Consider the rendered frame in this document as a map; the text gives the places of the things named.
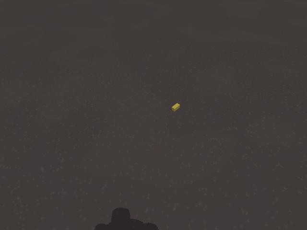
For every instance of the small box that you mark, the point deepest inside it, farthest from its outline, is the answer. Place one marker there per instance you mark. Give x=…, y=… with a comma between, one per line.
x=175, y=107

